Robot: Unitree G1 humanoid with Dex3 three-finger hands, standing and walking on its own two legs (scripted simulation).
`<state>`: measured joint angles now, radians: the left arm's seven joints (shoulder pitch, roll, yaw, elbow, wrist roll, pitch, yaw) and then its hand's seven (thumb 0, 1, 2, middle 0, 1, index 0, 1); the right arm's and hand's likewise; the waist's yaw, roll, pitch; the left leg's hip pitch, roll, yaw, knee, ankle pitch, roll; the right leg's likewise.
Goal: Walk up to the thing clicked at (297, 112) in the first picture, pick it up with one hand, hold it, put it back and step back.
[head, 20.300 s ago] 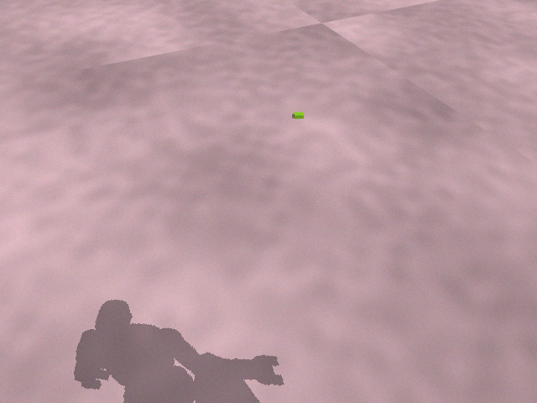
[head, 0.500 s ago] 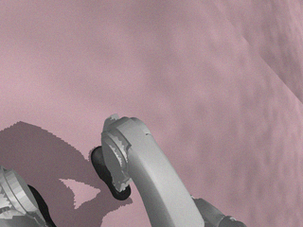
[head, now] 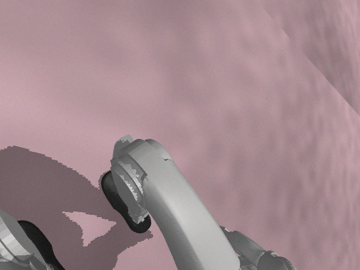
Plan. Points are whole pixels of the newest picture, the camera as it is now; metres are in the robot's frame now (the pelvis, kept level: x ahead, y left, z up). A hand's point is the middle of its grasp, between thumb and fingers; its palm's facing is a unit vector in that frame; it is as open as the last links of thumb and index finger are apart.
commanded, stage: close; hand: left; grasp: from above
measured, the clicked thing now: out of the picture +0.47 +0.35 -0.32
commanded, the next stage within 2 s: none
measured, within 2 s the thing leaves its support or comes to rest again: neither
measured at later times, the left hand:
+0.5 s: hand out of the picture +0.47 +0.34 -0.27, palm faces -0.32 -0.28 -0.91, open 13.4 cm
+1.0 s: hand out of the picture +0.46 +0.35 -0.27, palm faces -0.33 -0.28 -0.90, open 11.7 cm
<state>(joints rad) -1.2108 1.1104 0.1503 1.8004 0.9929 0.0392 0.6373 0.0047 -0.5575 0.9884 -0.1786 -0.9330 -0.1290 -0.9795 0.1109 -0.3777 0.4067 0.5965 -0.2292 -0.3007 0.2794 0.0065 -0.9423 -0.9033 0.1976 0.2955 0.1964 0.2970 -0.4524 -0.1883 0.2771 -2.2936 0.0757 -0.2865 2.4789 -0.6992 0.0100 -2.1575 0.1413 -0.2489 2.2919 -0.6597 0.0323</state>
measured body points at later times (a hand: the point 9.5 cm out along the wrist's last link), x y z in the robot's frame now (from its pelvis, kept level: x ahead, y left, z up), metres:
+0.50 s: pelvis +0.00 +0.00 +0.00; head +0.31 +0.14 +0.30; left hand +0.48 +0.35 -0.22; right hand +0.04 -0.23 -0.03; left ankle +0.07 +0.13 -0.29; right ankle +0.12 -0.10 -0.29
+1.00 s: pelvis +0.00 +0.00 +0.00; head +0.30 +0.14 +0.30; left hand +0.48 +0.36 -0.22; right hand +0.05 -0.23 -0.04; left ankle +0.07 +0.13 -0.29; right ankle +0.12 -0.10 -0.29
